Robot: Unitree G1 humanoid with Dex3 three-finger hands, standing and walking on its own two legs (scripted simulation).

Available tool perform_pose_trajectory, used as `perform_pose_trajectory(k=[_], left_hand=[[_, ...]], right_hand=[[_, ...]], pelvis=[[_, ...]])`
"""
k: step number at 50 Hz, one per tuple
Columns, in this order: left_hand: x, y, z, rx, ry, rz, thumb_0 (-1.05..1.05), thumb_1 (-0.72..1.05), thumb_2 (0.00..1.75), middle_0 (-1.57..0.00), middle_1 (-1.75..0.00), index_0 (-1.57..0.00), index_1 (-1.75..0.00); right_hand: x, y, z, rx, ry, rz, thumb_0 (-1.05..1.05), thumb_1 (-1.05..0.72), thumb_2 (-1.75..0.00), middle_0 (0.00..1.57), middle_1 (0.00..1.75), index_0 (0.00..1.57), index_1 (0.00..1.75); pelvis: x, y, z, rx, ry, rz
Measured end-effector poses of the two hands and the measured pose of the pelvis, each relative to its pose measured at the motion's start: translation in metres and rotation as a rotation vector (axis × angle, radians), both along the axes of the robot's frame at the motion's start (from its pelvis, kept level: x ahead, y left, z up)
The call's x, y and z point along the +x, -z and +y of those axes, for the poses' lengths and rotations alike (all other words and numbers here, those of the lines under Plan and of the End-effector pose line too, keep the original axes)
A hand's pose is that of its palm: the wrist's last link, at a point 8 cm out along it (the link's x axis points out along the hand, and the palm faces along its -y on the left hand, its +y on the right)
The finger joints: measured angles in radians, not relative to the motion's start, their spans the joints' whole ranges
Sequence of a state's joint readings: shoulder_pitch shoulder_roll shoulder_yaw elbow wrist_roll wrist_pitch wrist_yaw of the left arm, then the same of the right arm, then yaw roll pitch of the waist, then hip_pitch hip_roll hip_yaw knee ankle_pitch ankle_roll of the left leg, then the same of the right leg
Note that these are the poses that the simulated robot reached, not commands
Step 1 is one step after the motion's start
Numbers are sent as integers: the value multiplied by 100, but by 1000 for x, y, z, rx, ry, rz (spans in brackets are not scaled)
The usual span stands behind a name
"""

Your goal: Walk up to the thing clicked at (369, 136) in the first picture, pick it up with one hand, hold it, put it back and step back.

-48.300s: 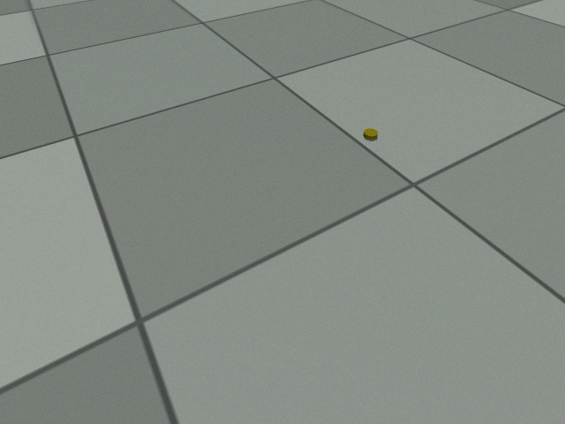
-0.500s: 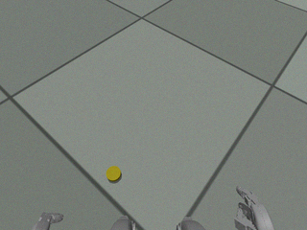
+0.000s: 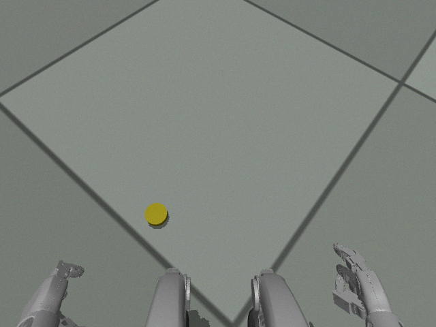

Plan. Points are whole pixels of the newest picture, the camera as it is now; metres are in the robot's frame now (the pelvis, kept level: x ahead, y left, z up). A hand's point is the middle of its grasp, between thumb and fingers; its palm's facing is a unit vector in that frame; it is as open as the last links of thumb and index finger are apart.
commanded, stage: rise first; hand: left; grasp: from above
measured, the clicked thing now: (156, 214) +0.50 +0.23 -0.59
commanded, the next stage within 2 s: none
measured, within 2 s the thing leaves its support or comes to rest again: neither
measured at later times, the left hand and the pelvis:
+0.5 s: hand (110, 247) +0.33 +0.30 -0.33, palm faces -0.48 -0.24 -0.84, open 13.8 cm; pelvis -0.06 +0.00 -0.20, yaw -4 degrees
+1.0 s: hand (122, 228) +0.40 +0.30 -0.42, palm faces -0.45 -0.02 -0.89, open 13.8 cm; pelvis -0.06 +0.01 -0.26, yaw -7 degrees
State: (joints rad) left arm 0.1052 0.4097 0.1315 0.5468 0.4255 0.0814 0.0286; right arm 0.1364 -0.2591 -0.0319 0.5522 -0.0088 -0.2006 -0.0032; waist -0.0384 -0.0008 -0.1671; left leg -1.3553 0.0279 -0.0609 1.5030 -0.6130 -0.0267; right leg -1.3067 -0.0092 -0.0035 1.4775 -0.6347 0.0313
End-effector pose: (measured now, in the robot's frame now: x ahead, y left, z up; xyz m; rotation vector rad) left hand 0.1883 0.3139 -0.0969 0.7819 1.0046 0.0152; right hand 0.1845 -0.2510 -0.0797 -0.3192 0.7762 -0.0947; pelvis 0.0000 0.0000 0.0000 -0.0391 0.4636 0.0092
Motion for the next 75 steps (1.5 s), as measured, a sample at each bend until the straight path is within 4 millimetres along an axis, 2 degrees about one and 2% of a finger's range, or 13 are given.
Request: perform_pose_trajectory(k=[5, 10, 17, 20, 24, 30, 36, 45, 57, 75], left_hand=[[42, 43, -3, 71, 175, -92, 0, -53, 97, -8, -107, -8, -107], [81, 83, -4, 174, 296, -153, 0, -53, 99, -9, -108, -9, -107], [120, 133, -4, 273, 415, -158, 0, -53, 101, -10, -107, -10, -107], [133, 153, -4, 294, 478, -160, 0, -51, 100, -11, -105, -11, -105], [148, 175, -4, 319, 560, -184, 0, -49, 100, -13, -102, -12, -103], [169, 202, -5, 364, 661, -227, 0, -49, 100, -12, -101, -12, -101], [188, 223, -7, 414, 714, -256, 0, -49, 101, -13, -96, -12, -97], [213, 250, -10, 457, 776, -258, 0, -47, 98, -16, -89, -15, -91], [232, 278, -16, 459, 779, -269, 0, -46, 96, -16, -91, -15, -92], [255, 299, -27, 466, 751, -246, 0, -56, 103, -9, -101, -8, -101]], right_hand=[[-12, 55, -13, -22, 5, 50, 1, -89, -89, 20, 30, 21, 30], [-36, 114, -23, -21, 28, 135, 1, -89, -89, 20, 30, 21, 30], [-89, 186, -27, -5, 54, 290, 1, -89, -90, 20, 30, 21, 30], [-116, 209, -28, -7, 70, 358, 1, -89, -89, 20, 30, 21, 30], [-149, 229, -28, -20, 95, 439, 1, -88, -89, 20, 30, 21, 30], [-184, 245, -27, -48, 135, 536, 1, -87, -89, 20, 30, 21, 30], [-200, 253, -24, -68, 156, 604, 1, -88, -89, 20, 30, 21, 30], [-200, 263, -18, -88, 151, 642, 1, -90, -90, 20, 30, 21, 30], [-193, 276, -14, -97, 121, 672, 0, -91, -90, 20, 30, 21, 30], [-211, 284, -19, -93, 113, 742, 0, -91, -90, 20, 30, 21, 30]], pelvis=[[-13, 47, -1, 2, 9, 62], [-27, 93, -3, 0, 16, 103], [-48, 147, -6, -6, 30, 128], [-55, 168, -6, -13, 36, 125], [-61, 192, -4, -26, 42, 117], [-65, 218, 1, -50, 49, 110], [-64, 233, 7, -65, 52, 114], [-59, 250, 12, -84, 56, 125], [-52, 265, 12, -89, 64, 141], [-47, 276, 7, -88, 83, 142]])
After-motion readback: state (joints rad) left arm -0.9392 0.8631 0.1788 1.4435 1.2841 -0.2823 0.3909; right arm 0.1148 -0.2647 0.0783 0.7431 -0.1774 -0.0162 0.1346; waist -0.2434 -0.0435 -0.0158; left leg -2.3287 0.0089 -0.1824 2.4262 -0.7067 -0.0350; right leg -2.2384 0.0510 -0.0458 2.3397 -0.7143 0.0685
